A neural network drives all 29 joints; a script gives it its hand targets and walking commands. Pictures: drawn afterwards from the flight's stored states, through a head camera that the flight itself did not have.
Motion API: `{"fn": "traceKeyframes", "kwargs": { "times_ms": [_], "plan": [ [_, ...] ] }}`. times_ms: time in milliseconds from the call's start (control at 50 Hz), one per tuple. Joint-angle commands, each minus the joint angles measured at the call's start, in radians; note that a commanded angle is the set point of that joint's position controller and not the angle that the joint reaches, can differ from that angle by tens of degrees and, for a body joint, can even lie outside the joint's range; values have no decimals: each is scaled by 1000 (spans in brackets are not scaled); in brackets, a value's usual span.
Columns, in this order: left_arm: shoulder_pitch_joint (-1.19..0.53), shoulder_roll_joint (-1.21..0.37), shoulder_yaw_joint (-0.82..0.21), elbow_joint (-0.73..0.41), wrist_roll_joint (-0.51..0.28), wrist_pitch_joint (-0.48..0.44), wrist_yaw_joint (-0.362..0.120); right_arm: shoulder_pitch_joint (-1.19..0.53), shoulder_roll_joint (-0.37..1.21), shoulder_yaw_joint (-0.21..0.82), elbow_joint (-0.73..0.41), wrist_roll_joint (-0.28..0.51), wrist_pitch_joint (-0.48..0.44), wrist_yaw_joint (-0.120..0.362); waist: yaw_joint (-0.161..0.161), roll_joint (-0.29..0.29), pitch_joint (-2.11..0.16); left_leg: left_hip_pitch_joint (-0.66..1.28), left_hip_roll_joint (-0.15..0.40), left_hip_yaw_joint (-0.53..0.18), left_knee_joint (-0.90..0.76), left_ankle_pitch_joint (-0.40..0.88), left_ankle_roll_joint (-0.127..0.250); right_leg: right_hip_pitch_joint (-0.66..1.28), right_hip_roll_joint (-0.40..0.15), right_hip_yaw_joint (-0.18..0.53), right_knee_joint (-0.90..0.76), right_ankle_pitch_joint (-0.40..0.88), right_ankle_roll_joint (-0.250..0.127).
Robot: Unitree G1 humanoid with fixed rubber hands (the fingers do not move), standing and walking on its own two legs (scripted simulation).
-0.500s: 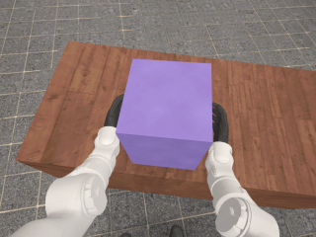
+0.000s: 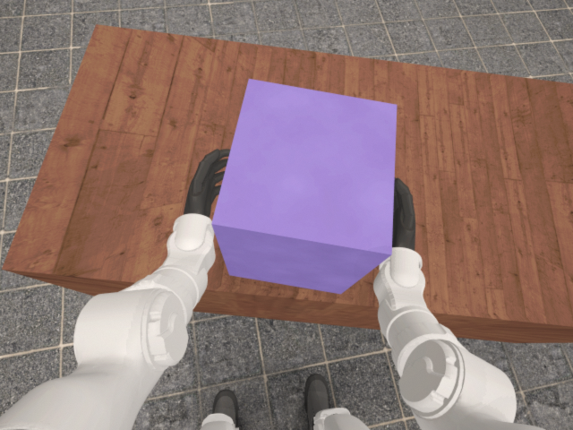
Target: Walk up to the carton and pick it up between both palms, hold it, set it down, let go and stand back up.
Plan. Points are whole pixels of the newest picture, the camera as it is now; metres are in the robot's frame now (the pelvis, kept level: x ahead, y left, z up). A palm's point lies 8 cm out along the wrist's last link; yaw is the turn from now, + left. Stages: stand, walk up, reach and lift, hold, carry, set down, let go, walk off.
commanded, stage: set down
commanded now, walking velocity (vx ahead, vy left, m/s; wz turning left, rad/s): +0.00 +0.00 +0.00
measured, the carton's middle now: (301, 201) +0.44 -0.04 -0.07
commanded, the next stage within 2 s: none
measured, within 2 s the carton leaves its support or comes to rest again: neither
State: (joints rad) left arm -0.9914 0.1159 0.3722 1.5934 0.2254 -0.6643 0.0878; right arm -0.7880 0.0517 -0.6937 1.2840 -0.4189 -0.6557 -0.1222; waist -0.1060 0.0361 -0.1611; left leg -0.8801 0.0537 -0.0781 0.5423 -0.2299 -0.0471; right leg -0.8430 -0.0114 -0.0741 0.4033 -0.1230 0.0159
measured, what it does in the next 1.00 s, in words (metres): stands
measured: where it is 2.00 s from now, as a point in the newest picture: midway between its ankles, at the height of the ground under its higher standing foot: outside the picture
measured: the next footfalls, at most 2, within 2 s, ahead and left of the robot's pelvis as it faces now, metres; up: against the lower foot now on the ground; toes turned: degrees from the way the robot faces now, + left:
none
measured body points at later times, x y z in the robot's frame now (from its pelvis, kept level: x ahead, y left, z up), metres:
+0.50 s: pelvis -0.02 +0.01 -0.01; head +0.18 +0.01 +0.39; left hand +0.45 +0.11 -0.06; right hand +0.39 -0.18 -0.06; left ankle -0.02 +0.14 -0.72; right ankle +0.00 -0.14 -0.72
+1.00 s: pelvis -0.02 +0.01 -0.02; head +0.17 +0.01 +0.39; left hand +0.45 +0.11 -0.07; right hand +0.39 -0.18 -0.06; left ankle -0.02 +0.14 -0.72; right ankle +0.00 -0.14 -0.72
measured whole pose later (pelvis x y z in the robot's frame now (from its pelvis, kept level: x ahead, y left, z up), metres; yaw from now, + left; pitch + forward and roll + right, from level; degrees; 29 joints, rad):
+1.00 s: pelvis -0.02 +0.01 -0.02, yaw -2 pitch +33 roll -2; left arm -1.05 0.15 0.46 1.62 0.24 -0.67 0.06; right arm -0.86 0.06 -0.76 1.24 -0.49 -0.61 -0.08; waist -0.10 0.03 -0.15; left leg -0.97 0.04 -0.03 0.68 -0.27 -0.03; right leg -0.97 -0.02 -0.02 0.58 -0.17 0.03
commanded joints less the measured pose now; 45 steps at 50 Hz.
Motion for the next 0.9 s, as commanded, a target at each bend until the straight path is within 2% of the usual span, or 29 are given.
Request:
{"fn": "traceKeyframes", "kwargs": {
  "times_ms": [0,420,880],
  "plan": [
    [-473,-558,-143,20,118,-16,-139,-472,491,248,120,-178,1,176,-31,90,-720,311,-44,129,24,413,-37,514,33,-49,115,524,-26],
    [-516,-502,-99,52,109,1,-143,-481,477,193,132,-212,50,196,-30,90,-685,274,-42,143,58,240,-20,357,29,-41,153,323,-33],
    [-506,-446,-44,35,129,13,-140,-473,470,176,108,-228,70,200,-21,73,-650,261,-41,150,86,212,-12,321,20,-35,186,298,-28]
  ]
}}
